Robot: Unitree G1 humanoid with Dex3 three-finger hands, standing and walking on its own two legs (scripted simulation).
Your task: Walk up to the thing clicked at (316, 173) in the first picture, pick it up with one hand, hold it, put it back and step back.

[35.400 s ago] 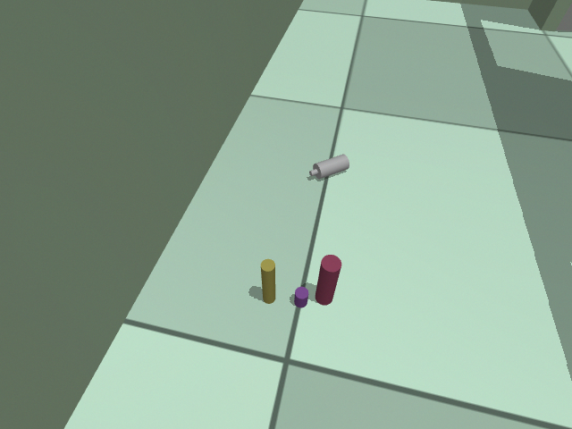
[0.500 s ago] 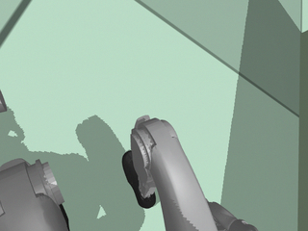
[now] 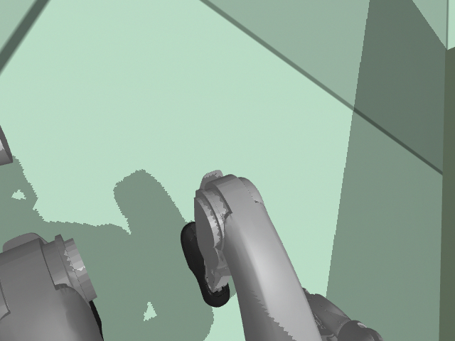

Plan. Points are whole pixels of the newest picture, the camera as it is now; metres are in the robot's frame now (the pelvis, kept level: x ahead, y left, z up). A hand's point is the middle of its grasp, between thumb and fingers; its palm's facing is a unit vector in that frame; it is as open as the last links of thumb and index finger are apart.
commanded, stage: settle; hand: left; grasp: from above
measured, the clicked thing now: out of the picture +0.45 +0.32 -0.26
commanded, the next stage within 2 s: lift in 0.78 s
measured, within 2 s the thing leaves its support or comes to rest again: leaves its support in 0.20 s
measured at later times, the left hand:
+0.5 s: hand out of the picture +0.45 +0.32 -0.16, palm faces -0.42 -0.07 -0.91, open 11.0 cm
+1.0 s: hand out of the picture +0.43 +0.31 -0.10, palm faces -0.43 -0.06 -0.90, open 10.8 cm
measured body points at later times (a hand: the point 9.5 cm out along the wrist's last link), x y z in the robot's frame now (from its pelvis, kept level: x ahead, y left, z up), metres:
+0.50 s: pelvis +0.00 +0.00 +0.02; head +0.23 +0.09 +0.39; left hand +0.46 +0.32 -0.10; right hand +0.08 -0.27 -0.07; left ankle +0.06 +0.13 -0.27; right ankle +0.12 -0.14 -0.27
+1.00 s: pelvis -0.01 -0.01 +0.04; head +0.21 +0.07 +0.43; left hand +0.45 +0.31 -0.05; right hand +0.06 -0.29 -0.06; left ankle +0.06 +0.13 -0.27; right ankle +0.12 -0.14 -0.27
